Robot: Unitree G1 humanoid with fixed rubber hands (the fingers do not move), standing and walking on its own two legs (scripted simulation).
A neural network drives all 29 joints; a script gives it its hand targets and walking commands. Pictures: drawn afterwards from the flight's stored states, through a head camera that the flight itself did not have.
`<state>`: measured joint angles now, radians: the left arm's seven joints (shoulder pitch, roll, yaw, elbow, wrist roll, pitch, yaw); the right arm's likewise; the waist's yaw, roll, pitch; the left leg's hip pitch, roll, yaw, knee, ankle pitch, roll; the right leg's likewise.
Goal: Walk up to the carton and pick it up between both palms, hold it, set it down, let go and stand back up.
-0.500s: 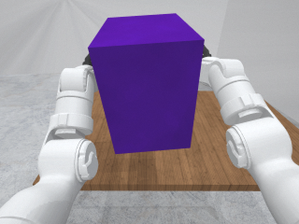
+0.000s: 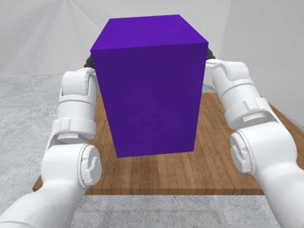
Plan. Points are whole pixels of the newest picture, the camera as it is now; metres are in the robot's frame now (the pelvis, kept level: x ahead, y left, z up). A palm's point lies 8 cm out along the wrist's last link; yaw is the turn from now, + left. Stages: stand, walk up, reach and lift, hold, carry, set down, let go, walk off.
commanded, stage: hold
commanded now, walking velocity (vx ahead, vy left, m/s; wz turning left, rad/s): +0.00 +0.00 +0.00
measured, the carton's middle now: (149, 82) +0.39 +0.01 +0.28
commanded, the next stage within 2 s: none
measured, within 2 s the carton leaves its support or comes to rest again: neither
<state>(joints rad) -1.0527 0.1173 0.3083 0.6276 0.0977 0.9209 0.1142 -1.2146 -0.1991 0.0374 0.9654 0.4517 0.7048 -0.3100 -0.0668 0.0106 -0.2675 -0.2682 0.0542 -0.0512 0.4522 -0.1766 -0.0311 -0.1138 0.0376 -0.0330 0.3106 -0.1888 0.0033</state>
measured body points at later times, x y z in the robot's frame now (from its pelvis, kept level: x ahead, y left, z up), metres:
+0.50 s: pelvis +0.00 +0.00 +0.00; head -0.11 +0.02 +0.44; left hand +0.38 +0.15 +0.31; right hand +0.38 -0.14 +0.33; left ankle +0.04 +0.13 -0.74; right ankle -0.01 -0.12 -0.74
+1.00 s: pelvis +0.00 +0.00 +0.00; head -0.11 +0.02 +0.44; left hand +0.38 +0.15 +0.31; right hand +0.38 -0.14 +0.33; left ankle +0.04 +0.13 -0.74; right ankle -0.01 -0.12 -0.74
